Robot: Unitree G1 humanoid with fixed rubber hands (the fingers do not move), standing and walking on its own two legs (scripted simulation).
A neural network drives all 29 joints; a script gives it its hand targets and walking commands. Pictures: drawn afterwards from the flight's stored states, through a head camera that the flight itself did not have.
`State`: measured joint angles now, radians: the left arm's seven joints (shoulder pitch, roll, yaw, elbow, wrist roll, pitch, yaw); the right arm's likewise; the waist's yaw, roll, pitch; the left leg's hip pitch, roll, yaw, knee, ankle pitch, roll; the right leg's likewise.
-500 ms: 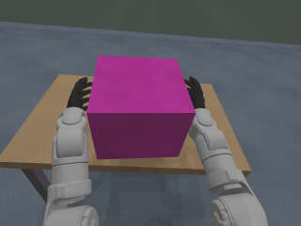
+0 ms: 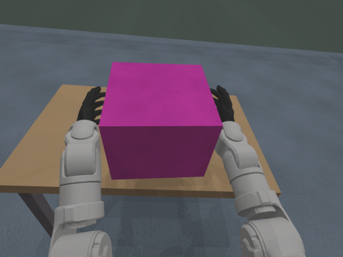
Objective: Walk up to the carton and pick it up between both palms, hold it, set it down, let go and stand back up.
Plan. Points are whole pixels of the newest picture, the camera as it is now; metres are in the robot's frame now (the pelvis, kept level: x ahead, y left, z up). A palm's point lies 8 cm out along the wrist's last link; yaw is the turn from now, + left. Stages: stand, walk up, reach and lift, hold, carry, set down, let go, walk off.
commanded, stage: hold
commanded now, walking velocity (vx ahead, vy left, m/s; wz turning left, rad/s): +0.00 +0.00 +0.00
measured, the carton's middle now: (158, 119) +0.38 +0.00 +0.17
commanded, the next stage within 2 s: none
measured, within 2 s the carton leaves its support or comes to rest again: neither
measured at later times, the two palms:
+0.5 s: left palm (88, 122) +0.36 +0.16 +0.17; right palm (223, 121) +0.36 -0.15 +0.18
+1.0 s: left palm (86, 121) +0.36 +0.16 +0.18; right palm (222, 119) +0.36 -0.14 +0.18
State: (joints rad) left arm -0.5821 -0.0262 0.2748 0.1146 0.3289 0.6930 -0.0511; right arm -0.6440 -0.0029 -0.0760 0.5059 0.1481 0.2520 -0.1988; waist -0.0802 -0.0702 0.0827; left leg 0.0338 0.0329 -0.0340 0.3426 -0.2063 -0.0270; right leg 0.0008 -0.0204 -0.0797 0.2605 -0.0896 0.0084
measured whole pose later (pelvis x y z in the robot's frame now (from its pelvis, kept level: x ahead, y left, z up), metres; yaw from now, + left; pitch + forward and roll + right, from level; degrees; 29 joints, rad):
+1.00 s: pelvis +0.00 +0.00 +0.00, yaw +0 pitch -10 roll -1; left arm -0.57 -0.02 0.27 0.10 0.32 0.70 -0.05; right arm -0.64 0.00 -0.06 0.48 0.15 0.25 -0.21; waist -0.08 -0.06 0.09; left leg 0.04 0.03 -0.04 0.34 -0.21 -0.03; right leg 0.01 -0.02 -0.08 0.25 -0.09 0.01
